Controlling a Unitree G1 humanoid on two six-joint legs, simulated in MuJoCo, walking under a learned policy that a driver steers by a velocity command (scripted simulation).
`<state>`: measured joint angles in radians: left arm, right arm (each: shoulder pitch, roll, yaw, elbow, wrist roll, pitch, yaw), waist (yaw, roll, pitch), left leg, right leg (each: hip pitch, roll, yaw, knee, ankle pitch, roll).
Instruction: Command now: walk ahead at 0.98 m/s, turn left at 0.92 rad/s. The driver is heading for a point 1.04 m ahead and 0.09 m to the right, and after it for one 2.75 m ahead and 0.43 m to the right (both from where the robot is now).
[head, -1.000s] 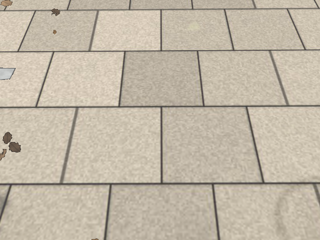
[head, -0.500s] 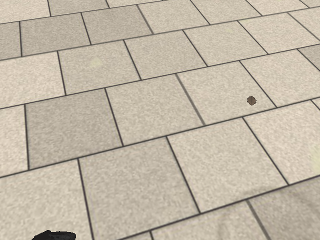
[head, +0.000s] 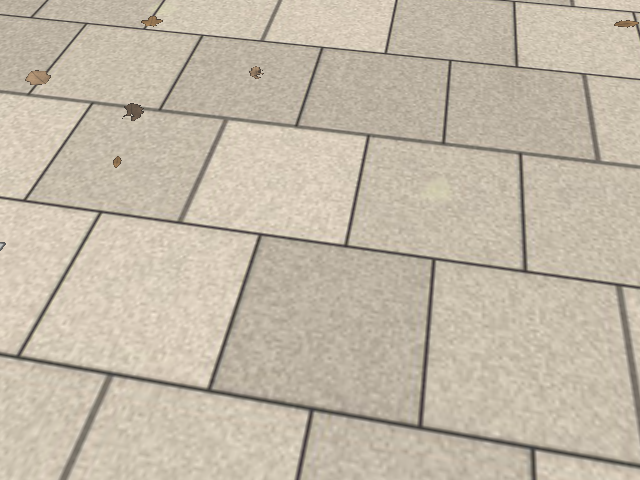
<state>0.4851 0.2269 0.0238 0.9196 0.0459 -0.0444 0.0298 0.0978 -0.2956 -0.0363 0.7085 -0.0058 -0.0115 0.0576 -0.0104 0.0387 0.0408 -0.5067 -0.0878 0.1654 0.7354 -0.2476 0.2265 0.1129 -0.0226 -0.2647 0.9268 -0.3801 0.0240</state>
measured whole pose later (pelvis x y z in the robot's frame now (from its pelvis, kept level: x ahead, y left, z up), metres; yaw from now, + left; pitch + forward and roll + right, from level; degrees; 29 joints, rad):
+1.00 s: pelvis +0.82 -0.02 +0.04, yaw -22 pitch +1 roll +1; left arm 0.18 0.33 0.06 0.66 -0.01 0.02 0.04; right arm 0.12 -0.25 -0.01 0.67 -0.03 -0.05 -0.01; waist 0.00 0.00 0.09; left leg -0.39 -0.05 -0.05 0.41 -0.04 0.03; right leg -0.56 0.04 0.09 1.27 -0.49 0.08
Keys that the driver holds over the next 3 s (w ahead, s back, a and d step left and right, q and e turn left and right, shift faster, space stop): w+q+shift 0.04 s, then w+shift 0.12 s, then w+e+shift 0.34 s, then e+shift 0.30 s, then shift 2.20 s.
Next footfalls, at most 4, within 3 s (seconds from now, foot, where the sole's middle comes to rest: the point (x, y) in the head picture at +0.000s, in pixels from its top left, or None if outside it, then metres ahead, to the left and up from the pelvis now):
0.42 right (364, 413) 0.61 -0.06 -0.73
0.80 left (319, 269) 1.00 0.03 -0.73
1.20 right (408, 309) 0.87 -0.18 -0.73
1.44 left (308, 283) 0.95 0.06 -0.73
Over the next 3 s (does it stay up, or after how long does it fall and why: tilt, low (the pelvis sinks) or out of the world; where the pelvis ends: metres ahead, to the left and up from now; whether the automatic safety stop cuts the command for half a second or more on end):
stays up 0.87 -0.05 0.04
